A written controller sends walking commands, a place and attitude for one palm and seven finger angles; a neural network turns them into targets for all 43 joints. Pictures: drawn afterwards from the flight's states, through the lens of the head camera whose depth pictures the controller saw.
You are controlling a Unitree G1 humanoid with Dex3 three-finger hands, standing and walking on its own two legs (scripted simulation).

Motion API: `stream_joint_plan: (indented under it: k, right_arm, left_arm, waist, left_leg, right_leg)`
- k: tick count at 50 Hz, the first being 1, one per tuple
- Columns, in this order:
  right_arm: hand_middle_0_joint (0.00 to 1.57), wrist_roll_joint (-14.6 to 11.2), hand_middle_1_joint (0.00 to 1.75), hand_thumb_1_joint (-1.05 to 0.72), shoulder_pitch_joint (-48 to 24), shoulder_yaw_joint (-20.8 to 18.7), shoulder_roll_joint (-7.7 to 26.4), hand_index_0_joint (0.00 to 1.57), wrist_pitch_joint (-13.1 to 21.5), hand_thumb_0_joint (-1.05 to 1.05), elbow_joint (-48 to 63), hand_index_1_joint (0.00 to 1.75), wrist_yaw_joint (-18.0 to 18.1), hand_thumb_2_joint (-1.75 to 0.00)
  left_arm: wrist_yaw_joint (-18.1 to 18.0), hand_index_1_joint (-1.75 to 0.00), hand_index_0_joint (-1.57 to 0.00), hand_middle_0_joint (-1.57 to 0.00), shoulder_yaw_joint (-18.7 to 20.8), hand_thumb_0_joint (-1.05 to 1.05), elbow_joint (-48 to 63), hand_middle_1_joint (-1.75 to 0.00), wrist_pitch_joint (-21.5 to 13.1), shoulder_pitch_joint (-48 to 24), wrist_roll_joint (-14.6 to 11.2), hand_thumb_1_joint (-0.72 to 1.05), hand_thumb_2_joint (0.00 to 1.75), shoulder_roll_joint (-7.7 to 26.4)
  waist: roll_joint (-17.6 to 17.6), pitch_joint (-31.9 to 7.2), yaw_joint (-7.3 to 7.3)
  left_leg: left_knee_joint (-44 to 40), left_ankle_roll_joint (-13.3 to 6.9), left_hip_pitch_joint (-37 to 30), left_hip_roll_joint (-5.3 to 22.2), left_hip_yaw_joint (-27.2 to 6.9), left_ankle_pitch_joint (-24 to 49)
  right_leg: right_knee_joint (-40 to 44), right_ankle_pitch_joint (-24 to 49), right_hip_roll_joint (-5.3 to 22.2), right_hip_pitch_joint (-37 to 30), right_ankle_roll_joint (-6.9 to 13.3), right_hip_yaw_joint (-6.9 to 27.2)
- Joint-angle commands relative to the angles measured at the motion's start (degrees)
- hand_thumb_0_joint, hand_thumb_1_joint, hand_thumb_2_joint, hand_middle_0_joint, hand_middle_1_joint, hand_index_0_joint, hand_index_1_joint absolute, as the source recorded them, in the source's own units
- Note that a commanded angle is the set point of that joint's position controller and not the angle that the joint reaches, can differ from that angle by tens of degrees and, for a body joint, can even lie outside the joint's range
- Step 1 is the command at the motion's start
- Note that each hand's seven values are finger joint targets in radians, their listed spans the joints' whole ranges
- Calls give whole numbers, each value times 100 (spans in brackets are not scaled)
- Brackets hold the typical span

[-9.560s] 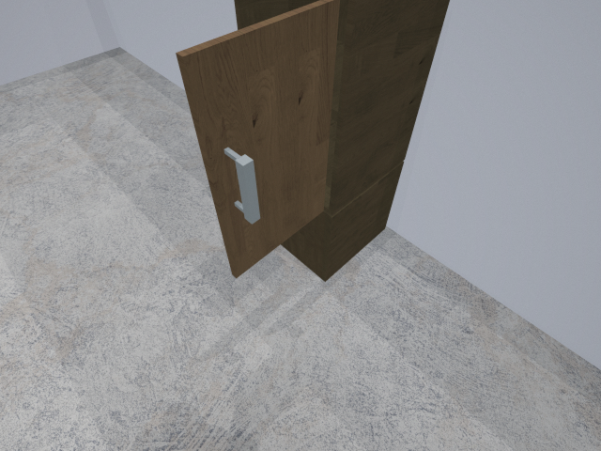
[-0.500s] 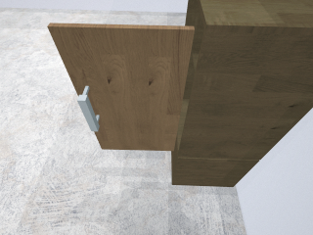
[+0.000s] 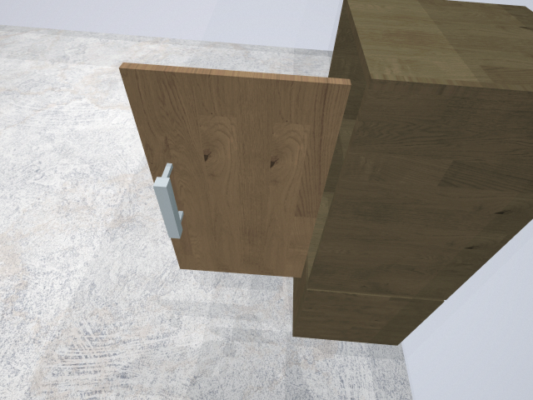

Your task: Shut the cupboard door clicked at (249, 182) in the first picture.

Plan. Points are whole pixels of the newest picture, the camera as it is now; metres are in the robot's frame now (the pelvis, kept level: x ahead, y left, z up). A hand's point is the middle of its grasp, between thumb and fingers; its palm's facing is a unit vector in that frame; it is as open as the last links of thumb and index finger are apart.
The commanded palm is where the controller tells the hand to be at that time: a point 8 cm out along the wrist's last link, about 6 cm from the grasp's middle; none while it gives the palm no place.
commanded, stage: come to a stop and stand still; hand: left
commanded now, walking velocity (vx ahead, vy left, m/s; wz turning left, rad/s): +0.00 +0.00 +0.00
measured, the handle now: (172, 201) +0.47 +0.23 -0.03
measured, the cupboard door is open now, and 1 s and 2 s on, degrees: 91 91 91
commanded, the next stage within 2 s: look again from close up in 0.50 s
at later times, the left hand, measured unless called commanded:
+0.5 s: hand out of the picture +0.01 +0.17 -0.18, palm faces +0.03 -0.99 -0.16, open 7.3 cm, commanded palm none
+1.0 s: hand out of the picture +0.03 +0.19 -0.18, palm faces -0.01 -0.97 -0.23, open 7.4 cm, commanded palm none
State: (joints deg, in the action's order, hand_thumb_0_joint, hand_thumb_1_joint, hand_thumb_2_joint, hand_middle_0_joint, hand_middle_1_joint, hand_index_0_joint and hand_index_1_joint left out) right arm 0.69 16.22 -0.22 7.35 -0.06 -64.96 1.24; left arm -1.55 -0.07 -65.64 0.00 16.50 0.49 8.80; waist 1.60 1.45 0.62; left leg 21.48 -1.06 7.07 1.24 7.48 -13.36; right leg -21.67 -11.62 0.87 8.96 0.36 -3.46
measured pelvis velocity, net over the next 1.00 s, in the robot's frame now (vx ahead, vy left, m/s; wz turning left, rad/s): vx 0.02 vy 0.01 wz -0.01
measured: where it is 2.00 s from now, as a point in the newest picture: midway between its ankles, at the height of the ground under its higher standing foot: outside the picture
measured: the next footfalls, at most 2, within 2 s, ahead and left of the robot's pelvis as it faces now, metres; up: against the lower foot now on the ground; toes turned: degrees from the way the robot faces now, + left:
none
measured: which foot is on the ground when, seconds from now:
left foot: down 0.00-1.00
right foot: down 0.00-1.00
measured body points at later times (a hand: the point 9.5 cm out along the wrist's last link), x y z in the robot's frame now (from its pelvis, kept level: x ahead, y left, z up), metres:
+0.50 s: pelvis +0.02 +0.01 +0.00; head +0.04 +0.02 +0.45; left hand +0.01 +0.23 -0.17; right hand +0.00 -0.19 -0.16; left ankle -0.02 +0.10 -0.75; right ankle +0.00 -0.11 -0.75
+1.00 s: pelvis +0.02 +0.01 -0.01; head +0.04 -0.01 +0.44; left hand +0.04 +0.24 -0.16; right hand +0.04 -0.21 -0.18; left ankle -0.02 +0.10 -0.75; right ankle +0.00 -0.11 -0.75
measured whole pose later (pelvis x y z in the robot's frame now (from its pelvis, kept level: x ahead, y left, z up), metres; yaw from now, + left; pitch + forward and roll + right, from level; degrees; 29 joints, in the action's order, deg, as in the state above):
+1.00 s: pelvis +0.02 +0.01 -0.01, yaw +0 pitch -1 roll +1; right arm 1.1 15.6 1.2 10.6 0.9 -61.5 1.2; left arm -2.1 -1.7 -63.4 -0.7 14.9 0.5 8.5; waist -2.0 2.5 0.0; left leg 26.6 -2.2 7.1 -0.3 8.4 -18.4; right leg -29.9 -17.9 2.8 10.7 -0.8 -2.2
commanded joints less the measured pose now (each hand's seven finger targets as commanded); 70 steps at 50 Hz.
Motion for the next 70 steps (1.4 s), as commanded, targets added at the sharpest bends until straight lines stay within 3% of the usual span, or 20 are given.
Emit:
stream_joint_plan:
  k: [1,29,30,31,32,36,37,44,58,59,60,61,62,63,64,65,66,67,68,70]
  right_arm:
    - [20,-8,30,-90,385,-81,565,20,124,0,73,30,78,-90]
    - [20,-3,30,-90,623,-77,462,20,180,0,-55,30,144,-90]
    - [20,-88,30,-90,127,-62,834,20,244,0,375,30,46,-90]
    - [20,21,30,-90,400,-54,570,20,214,0,452,30,41,-90]
    - [20,68,30,-90,389,-3,533,20,216,0,497,30,16,-90]
    - [20,38,30,-90,547,8,737,20,255,0,623,30,52,-90]
    - [20,43,30,-90,518,24,700,20,263,0,632,30,64,-90]
    - [20,29,30,-90,334,59,801,20,210,0,570,30,41,-90]
    - [20,14,30,-90,219,76,755,20,209,0,269,30,50,-90]
    - [20,-70,30,-90,-154,-53,1034,20,190,0,595,30,-3,-90]
    - [20,-122,30,-90,413,-272,2168,20,1381,0,2042,30,644,-90]
    - [20,-423,30,-90,-7,1,1465,20,1811,0,2043,30,685,-90]
    - [20,-304,30,-90,-326,-49,1197,20,2046,0,2221,30,500,-90]
    - [20,-319,30,-90,-112,-188,1244,20,2207,0,2058,30,334,-90]
    - [20,-250,30,-90,-128,-350,1371,20,2206,0,2242,30,232,-90]
    - [20,-165,30,-90,-189,-420,1472,20,2195,0,2417,30,174,-90]
    - [20,-89,30,-90,-288,-428,1453,20,2191,0,2598,30,123,-90]
    - [20,-105,30,-90,-364,-484,1403,20,2182,0,2827,30,50,-90]
    - [20,-79,30,-90,-431,-508,1331,20,2160,0,2950,30,-5,-90]
    - [20,-57,30,-90,-597,-579,1334,20,2141,0,3242,30,-94,-90]
  left_arm:
    - [-37,-30,-20,-20,94,0,154,-30,-104,262,0,90,90,465]
    - [-77,-30,-20,-20,106,0,111,-30,-114,316,7,90,90,391]
    - [-294,-30,-20,-20,-13,0,6,-30,-220,537,93,90,90,506]
    - [-255,-30,-20,-20,46,0,235,-30,-233,518,51,90,90,648]
    - [-183,-30,-20,-20,39,0,283,-30,-265,362,29,90,90,694]
    - [-99,-30,-20,-20,-36,0,331,-30,-207,276,16,90,90,430]
    - [-85,-30,-20,-20,-32,0,336,-30,-192,236,15,90,90,424]
    - [-76,-30,-20,-20,-36,0,372,-30,-132,186,-3,90,90,544]
    - [-78,-30,-20,-20,-5,0,321,-30,-148,213,-4,90,90,648]
    - [-286,-30,-20,-20,30,0,139,-30,-217,570,73,90,90,744]
    - [-312,-30,-20,-20,2184,0,9484,-30,-1901,-4579,-658,90,90,3951]
    - [-390,-32,-22,-22,98,0,7241,-32,-1331,-312,-709,90,90,1100]
    - [-418,-34,-24,-24,-294,0,7264,-34,-586,854,-1072,90,90,-128]
    - [-431,-36,-25,-25,-163,0,6773,-36,-561,343,-953,90,90,58]
    - [-319,-38,-27,-27,233,0,6474,-38,-746,19,-955,90,90,267]
    - [-138,-40,-29,-29,690,0,6011,-40,-1075,73,-959,90,90,556]
    - [125,-42,-31,-31,836,0,5470,-42,-1484,572,-1053,90,90,446]
    - [477,-44,-33,-33,1147,0,4966,-44,-1887,1392,-1143,90,90,430]
    - [858,-46,-35,-35,1192,0,4624,-46,-2355,1703,-1278,90,90,264]
    - [1731,-50,-38,-38,1480,0,4679,-50,-3369,1587,-1529,90,90,453]
  waist:
    - [-114,251,-46]
    - [-173,257,-48]
    - [-775,400,13]
    - [-953,47,-96]
    - [-1088,-65,-68]
    - [-131,-138,-121]
    - [-276,-4,-96]
    - [-40,375,-70]
    - [-100,123,-26]
    - [663,198,68]
    - [-202,-2239,-812]
    - [-2360,-2811,-284]
    - [-2391,-2232,-81]
    - [-1069,-1035,-293]
    - [-482,-243,-401]
    - [285,81,-417]
    - [1126,-44,-318]
    - [1239,-336,-4]
    - [1768,-641,136]
    - [1501,-1132,308]
  left_leg:
    - [-558,33,162,593,-674,439]
    - [-446,20,-52,576,-648,1577]
    - [609,100,348,752,-520,2826]
    - [447,78,341,515,-610,1451]
    - [326,47,425,476,-616,1004]
    - [276,-135,294,642,-823,1541]
    - [228,-153,329,631,-807,1723]
    - [-28,-138,332,555,-718,1094]
    - [-122,-93,8,543,-571,1184]
    - [998,56,521,762,-479,1778]
    - [1336,-9,-1389,448,-552,3266]
    - [1025,5,-1638,264,-905,3848]
    - [540,232,-1090,353,-891,4473]
    - [733,225,-174,328,-944,3625]
    - [1047,230,587,196,-1012,2544]
    - [1403,174,1399,23,-929,1488]
    - [1739,94,1934,-105,-879,922]
    - [2000,124,2295,-203,-811,944]
    - [2340,182,2808,-279,-742,672]
    - [2975,245,3677,-404,-639,148]
  right_leg:
    - [412,513,561,151,130,622]
    - [187,1219,559,-90,113,476]
    - [-132,2109,773,312,55,560]
    - [-317,1280,758,75,211,567]
    - [-342,1158,726,35,279,539]
    - [-569,619,481,161,243,377]
    - [-595,649,465,198,246,353]
    - [-476,556,492,351,194,494]
    - [-256,1186,579,90,194,587]
    - [-317,2986,825,144,25,710]
    - [-1598,2791,159,173,-19,256]
    - [-2175,1039,-140,864,54,8]
    - [-1928,-123,-102,1049,68,-210]
    - [-1615,-37,-6,1379,1,-119]
    - [-1253,267,5,1670,21,-187]
    - [-1195,616,48,1901,30,-211]
    - [-1417,678,62,2058,-21,-153]
    - [-1762,1013,93,1908,16,-86]
    - [-2158,1054,132,1994,-24,33]
    - [-2734,839,233,2125,-38,448]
